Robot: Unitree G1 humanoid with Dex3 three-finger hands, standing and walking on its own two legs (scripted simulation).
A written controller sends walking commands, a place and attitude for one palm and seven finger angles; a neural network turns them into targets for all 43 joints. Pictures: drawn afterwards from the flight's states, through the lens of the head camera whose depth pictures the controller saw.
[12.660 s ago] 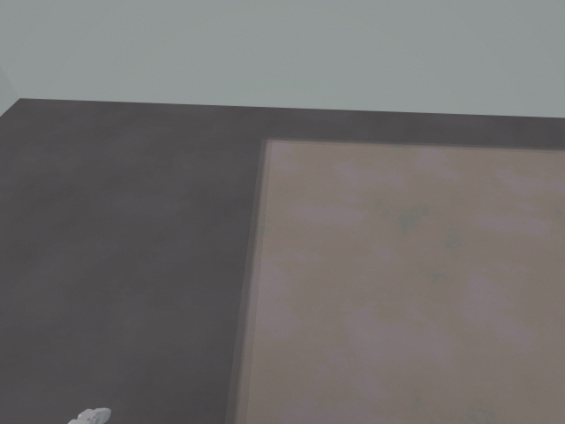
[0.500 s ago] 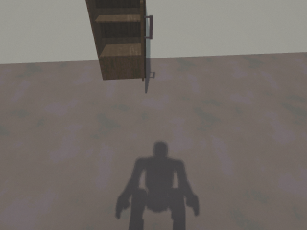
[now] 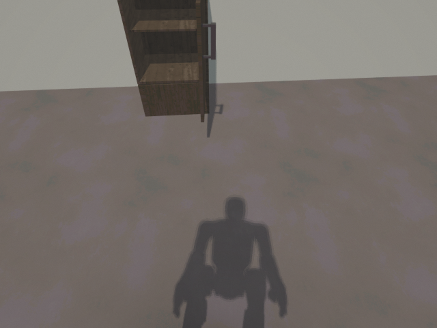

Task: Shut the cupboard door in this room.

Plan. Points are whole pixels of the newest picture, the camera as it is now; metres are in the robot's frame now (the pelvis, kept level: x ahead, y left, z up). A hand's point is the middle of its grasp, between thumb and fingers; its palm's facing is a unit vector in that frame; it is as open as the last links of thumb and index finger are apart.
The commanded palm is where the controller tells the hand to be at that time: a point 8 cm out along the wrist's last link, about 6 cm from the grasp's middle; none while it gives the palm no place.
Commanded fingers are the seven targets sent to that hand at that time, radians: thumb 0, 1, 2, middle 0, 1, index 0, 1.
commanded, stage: stand and wait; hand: left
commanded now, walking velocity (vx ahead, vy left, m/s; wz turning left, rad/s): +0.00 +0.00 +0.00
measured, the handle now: (208, 41) +1.24 +0.13 -0.05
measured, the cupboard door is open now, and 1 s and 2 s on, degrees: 85 85 85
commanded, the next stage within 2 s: turn or walk to find it in 0.16 s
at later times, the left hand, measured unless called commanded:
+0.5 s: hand out of the picture +0.04 +0.22 -0.17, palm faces +0.06 -0.97 -0.25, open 7.4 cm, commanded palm none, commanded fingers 0.00 0.90 0.90 -0.20 -0.30 -0.20 -0.30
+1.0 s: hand out of the picture -0.01 +0.17 -0.17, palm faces +0.06 -0.99 -0.15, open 7.4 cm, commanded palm none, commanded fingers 0.00 0.90 0.90 -0.20 -0.30 -0.20 -0.30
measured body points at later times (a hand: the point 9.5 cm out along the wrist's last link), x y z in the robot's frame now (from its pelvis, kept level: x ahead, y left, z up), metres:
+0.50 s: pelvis +0.02 +0.02 +0.00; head +0.04 +0.02 +0.45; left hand +0.03 +0.27 -0.15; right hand +0.04 -0.21 -0.16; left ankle +0.02 +0.13 -0.73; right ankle -0.02 -0.11 -0.73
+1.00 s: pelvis +0.01 +0.01 +0.01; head +0.02 +0.02 +0.46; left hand -0.02 +0.22 -0.16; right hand +0.02 -0.22 -0.15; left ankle +0.02 +0.13 -0.73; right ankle -0.02 -0.11 -0.73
